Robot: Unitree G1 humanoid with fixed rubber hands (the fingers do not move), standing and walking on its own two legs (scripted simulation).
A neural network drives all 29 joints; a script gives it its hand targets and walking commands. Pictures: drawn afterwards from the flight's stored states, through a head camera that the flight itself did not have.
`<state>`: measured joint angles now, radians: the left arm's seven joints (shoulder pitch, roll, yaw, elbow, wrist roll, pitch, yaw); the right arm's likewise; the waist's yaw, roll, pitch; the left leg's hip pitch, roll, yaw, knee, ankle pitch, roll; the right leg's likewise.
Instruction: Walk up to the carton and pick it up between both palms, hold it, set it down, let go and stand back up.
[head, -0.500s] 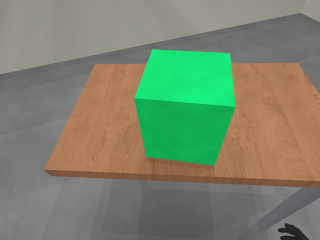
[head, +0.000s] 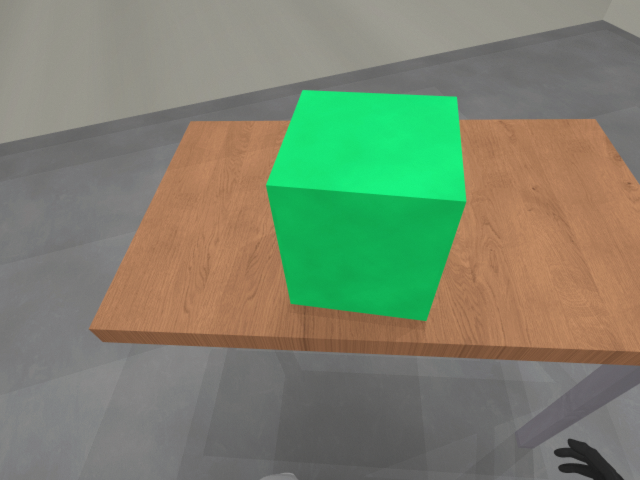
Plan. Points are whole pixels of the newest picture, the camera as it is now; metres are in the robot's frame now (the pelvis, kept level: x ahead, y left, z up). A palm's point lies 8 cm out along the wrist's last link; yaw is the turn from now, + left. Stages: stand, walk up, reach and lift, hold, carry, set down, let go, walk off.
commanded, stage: walk up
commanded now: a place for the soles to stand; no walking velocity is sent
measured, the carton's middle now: (366, 209) +0.46 -0.03 +0.07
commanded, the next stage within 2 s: none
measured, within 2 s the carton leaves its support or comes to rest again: neither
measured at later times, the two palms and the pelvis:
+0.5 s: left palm out of the picture +0.05 +0.31 -0.09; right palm out of the picture +0.10 -0.32 -0.09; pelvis -0.01 -0.01 +0.00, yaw +0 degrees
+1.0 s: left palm out of the picture +0.05 +0.31 -0.09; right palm out of the picture +0.08 -0.33 -0.10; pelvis -0.03 -0.01 -0.01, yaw +0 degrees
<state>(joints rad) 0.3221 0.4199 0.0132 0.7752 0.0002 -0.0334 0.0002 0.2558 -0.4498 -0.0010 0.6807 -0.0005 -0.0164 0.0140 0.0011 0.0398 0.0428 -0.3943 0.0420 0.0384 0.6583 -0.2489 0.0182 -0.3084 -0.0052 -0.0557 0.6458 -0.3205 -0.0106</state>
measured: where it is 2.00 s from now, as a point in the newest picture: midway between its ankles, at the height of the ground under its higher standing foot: outside the picture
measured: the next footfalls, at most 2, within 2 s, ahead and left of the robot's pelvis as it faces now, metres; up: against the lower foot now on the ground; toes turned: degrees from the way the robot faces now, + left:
right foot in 1.32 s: -0.02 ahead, -0.11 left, +0.00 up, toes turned -4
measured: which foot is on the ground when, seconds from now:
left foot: down 0.00-1.00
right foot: down 0.00-1.00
